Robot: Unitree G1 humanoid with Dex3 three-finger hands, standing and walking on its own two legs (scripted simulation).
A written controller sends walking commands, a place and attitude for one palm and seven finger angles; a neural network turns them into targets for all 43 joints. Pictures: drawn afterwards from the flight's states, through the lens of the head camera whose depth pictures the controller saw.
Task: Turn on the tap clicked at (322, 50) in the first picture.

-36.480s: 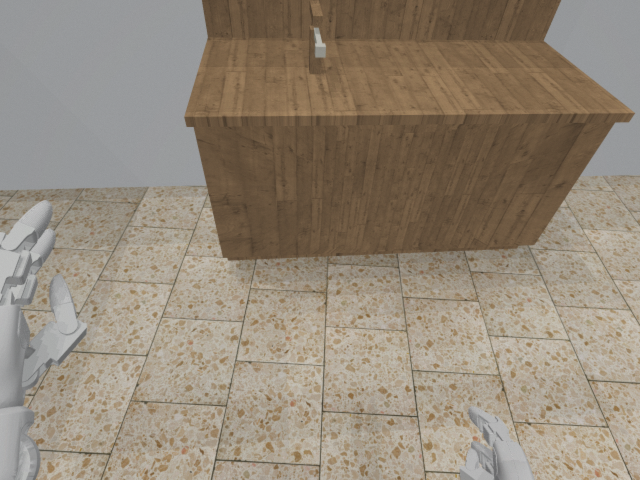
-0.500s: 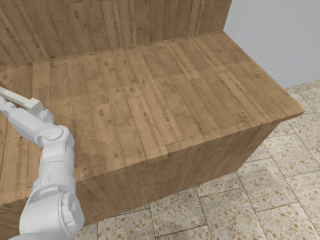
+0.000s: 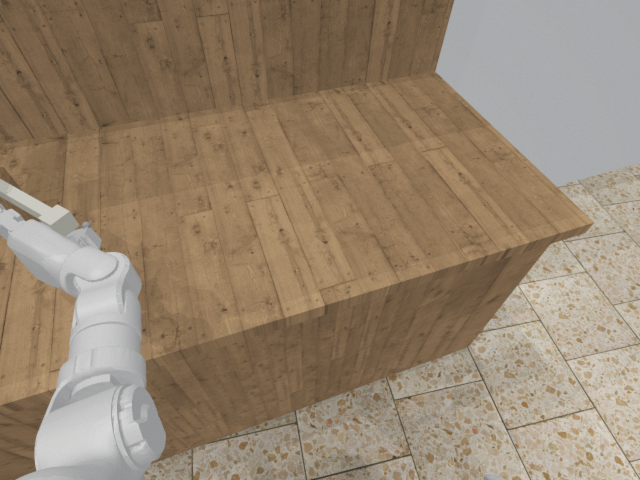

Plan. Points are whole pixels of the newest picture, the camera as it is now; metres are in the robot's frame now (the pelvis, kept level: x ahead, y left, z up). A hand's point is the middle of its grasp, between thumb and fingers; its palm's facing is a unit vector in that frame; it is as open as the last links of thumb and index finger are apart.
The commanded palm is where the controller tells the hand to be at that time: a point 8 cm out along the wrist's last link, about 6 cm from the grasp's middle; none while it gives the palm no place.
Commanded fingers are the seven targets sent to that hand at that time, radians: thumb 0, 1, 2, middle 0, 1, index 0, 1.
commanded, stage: lift the hand up off the lever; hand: left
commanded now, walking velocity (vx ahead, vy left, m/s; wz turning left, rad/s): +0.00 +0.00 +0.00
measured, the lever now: (59, 221) +0.43 +0.34 +0.08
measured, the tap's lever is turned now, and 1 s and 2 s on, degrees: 41 37 44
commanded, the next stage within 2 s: draw the hand back beside the body in 0.86 s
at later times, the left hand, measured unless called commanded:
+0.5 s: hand (85, 219) +0.42 +0.30 +0.10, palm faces +0.88 -0.47 -0.06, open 9.4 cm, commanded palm +0.37 +0.31 +0.15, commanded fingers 0.00 0.90 0.90 -0.15 -0.15 -0.15 -0.15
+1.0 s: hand (77, 222) +0.41 +0.30 +0.11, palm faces +0.87 -0.50 -0.05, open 9.6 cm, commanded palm +0.36 +0.31 +0.16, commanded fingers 0.00 0.90 0.90 -0.15 -0.16 -0.15 -0.16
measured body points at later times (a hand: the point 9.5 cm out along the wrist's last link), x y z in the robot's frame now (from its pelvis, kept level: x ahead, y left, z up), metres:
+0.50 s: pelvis +0.00 -0.01 +0.00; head +0.04 +0.00 +0.45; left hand +0.37 +0.32 +0.10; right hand +0.08 -0.27 -0.12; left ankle +0.01 +0.11 -0.71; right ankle -0.01 -0.07 -0.72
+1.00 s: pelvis +0.00 +0.00 +0.01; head +0.03 +0.00 +0.46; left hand +0.36 +0.32 +0.11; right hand +0.10 -0.25 -0.11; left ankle +0.01 +0.11 -0.72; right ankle -0.01 -0.06 -0.71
